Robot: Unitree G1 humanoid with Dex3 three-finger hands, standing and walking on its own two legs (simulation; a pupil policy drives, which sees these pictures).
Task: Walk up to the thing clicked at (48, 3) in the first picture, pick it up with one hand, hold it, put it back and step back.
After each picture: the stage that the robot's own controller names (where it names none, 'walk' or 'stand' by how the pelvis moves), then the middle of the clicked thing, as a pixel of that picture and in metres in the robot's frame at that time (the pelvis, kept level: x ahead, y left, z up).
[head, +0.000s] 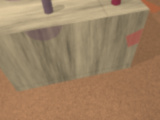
stand; (47, 4) +1.03 +0.28 -0.07
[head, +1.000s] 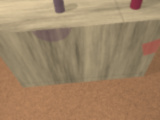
walk; (58, 2) +0.95 +0.24 -0.06
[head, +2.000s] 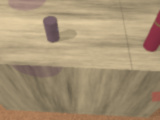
walk; (51, 29) +0.64 +0.23 -0.05
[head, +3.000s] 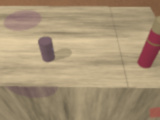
walk; (46, 49) +0.59 +0.22 -0.06
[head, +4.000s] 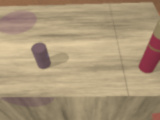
stand; (41, 56) +0.54 +0.22 -0.07
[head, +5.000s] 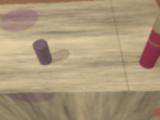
stand; (43, 52) +0.55 +0.23 -0.07
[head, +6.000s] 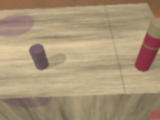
stand; (39, 57) +0.54 +0.25 -0.07
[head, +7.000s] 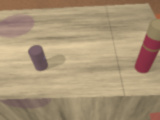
stand; (38, 58) +0.54 +0.25 -0.07
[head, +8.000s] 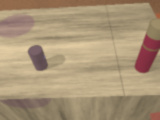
stand; (38, 58) +0.53 +0.25 -0.07
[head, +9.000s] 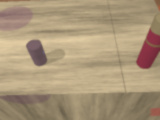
rise first; (37, 53) +0.54 +0.24 -0.07
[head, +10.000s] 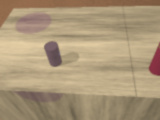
rise first; (53, 54) +0.56 +0.22 -0.07
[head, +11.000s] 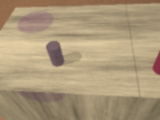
go down; (55, 54) +0.55 +0.21 -0.07
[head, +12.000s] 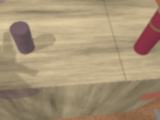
go down; (23, 38) +0.54 +0.20 -0.03
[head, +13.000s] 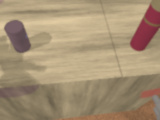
close in; (18, 37) +0.55 +0.21 -0.01
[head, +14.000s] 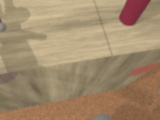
close in; out of the picture +0.58 +0.22 +0.03
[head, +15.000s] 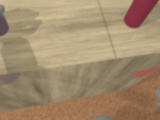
lift; out of the picture +0.56 +0.21 +0.03
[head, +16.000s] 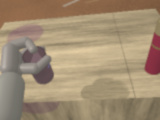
lift; (39, 66) +0.35 +0.16 +0.14
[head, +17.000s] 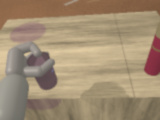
hold; (43, 71) +0.34 +0.16 +0.12
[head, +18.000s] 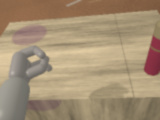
hold; out of the picture +0.31 +0.19 -0.52
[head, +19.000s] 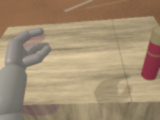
close; out of the picture +0.24 +0.23 -0.73
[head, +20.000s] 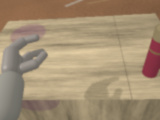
close; out of the picture +0.25 +0.25 -0.73
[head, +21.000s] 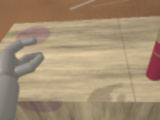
close; out of the picture +0.24 +0.26 -0.73
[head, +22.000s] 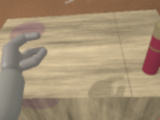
close; out of the picture +0.24 +0.28 -0.73
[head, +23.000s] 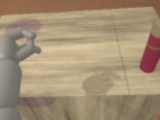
crouch; out of the picture +0.24 +0.29 -0.73
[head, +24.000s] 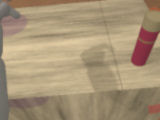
lower; out of the picture +0.23 +0.29 -0.73
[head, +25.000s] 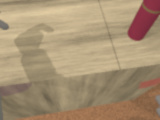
lower; out of the picture +0.22 +0.28 -0.67
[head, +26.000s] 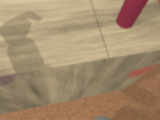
lower; out of the picture +0.25 +0.29 -0.66
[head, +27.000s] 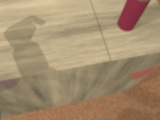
lower; out of the picture +0.24 +0.28 -0.66
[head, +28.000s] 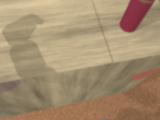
rest; out of the picture +0.23 +0.27 -0.66
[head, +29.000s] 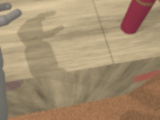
open; out of the picture +0.24 +0.27 -0.67
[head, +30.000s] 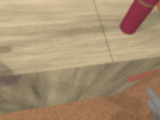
sink last; out of the picture +0.25 +0.25 -0.67
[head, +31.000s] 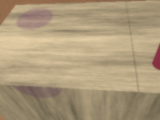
sink last; out of the picture +0.25 +0.26 -0.70
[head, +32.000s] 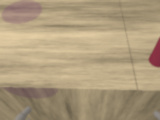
stand; out of the picture +0.24 +0.23 -0.70
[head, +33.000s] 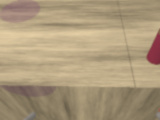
stand; out of the picture +0.25 +0.22 -0.69
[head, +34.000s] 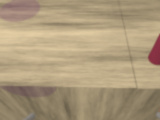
stand; out of the picture +0.25 +0.20 -0.69
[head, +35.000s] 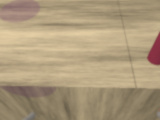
stand; out of the picture +0.26 +0.19 -0.69
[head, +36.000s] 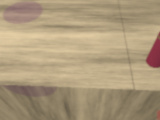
stand; out of the picture +0.27 +0.18 -0.70
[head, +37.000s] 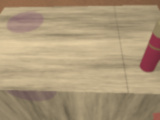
walk; out of the picture +0.28 +0.18 -0.74
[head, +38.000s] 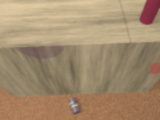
walk; (74, 105) +0.46 +0.12 -0.73
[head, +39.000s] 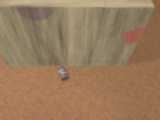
walk; (62, 73) +0.78 +0.19 -0.73
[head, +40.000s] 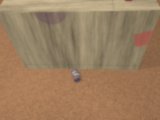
stand; (75, 75) +0.87 +0.15 -0.73
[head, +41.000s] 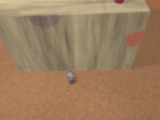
stand; (70, 76) +0.88 +0.17 -0.75
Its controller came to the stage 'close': yes
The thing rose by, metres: 0.18
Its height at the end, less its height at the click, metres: -0.68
